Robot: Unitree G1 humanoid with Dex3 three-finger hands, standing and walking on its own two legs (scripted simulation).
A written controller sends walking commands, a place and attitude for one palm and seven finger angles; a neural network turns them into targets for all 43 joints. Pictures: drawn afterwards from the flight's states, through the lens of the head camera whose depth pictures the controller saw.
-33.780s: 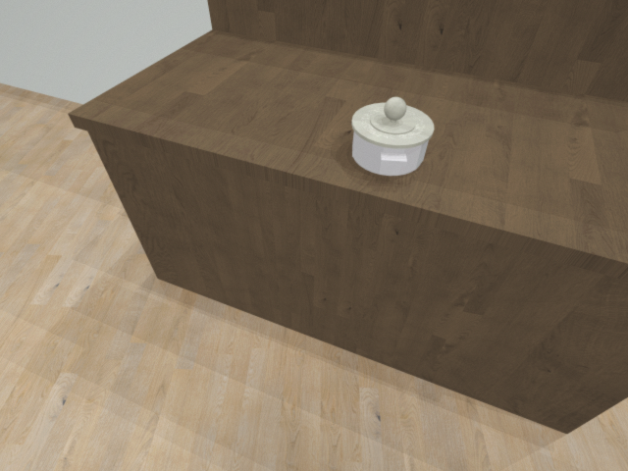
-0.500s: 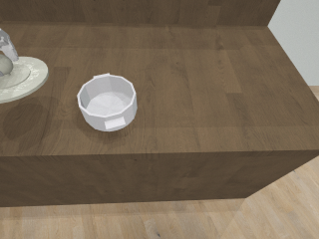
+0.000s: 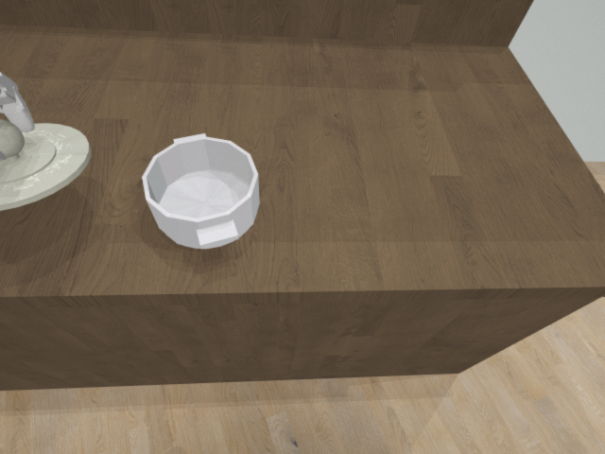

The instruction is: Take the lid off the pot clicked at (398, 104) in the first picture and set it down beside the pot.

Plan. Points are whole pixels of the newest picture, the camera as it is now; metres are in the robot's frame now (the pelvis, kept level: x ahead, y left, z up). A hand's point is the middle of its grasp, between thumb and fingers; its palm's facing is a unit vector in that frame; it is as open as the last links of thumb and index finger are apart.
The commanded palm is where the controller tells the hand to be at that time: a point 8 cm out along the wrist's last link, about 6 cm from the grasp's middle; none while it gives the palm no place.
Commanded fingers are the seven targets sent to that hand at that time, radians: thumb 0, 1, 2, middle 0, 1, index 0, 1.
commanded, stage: lower the lid onto the table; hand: left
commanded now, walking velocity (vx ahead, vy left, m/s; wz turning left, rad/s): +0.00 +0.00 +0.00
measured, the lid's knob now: (0, 138) +0.48 +0.36 +0.13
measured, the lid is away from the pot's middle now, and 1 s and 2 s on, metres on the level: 0.23 0.24 0.25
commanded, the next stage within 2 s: open the fingers wide in 1.60 s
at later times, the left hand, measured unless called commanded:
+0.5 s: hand (0, 161) +0.45 +0.35 +0.12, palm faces -0.44 -0.13 -0.89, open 7.9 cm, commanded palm +0.49 +0.35 +0.18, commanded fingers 0.00 0.66 0.98 -0.95 -1.11 -0.78 -1.01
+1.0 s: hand (4, 178) +0.45 +0.37 +0.09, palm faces -0.48 -0.11 -0.87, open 7.9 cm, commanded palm +0.50 +0.36 +0.15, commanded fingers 0.00 0.66 0.98 -0.95 -1.11 -0.78 -1.01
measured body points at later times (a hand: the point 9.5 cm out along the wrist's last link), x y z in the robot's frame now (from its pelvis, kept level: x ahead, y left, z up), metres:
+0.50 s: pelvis +0.00 +0.01 -0.01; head +0.08 +0.04 +0.44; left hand +0.47 +0.36 +0.17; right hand +0.01 -0.27 -0.12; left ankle +0.00 +0.06 -0.73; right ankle -0.02 -0.15 -0.73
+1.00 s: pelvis -0.01 +0.03 -0.01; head +0.08 +0.06 +0.43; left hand +0.48 +0.37 +0.14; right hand -0.02 -0.26 -0.12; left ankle +0.00 +0.06 -0.73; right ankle -0.02 -0.15 -0.73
